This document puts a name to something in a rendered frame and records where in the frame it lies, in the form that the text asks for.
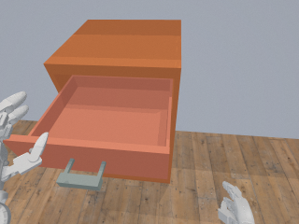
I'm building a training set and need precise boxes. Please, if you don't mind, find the robot left forearm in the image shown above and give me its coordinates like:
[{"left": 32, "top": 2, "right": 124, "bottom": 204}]
[{"left": 0, "top": 190, "right": 11, "bottom": 224}]

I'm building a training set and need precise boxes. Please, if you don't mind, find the right robot hand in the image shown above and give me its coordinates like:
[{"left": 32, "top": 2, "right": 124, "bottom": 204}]
[{"left": 218, "top": 181, "right": 255, "bottom": 224}]

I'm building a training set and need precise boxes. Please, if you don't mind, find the cabinet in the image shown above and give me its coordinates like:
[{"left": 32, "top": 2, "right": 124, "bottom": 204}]
[{"left": 43, "top": 20, "right": 181, "bottom": 184}]

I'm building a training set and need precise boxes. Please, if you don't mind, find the drawer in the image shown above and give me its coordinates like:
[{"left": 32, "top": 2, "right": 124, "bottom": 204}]
[{"left": 3, "top": 75, "right": 173, "bottom": 179}]

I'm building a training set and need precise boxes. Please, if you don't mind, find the handle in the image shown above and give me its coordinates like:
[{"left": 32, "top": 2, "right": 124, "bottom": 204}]
[{"left": 56, "top": 158, "right": 107, "bottom": 191}]

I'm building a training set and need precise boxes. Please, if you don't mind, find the left robot hand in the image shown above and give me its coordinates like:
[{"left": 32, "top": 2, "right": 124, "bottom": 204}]
[{"left": 0, "top": 91, "right": 49, "bottom": 190}]

